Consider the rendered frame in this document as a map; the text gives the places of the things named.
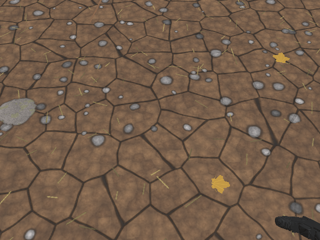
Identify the right robot hand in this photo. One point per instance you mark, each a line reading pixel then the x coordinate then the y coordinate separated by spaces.
pixel 302 225

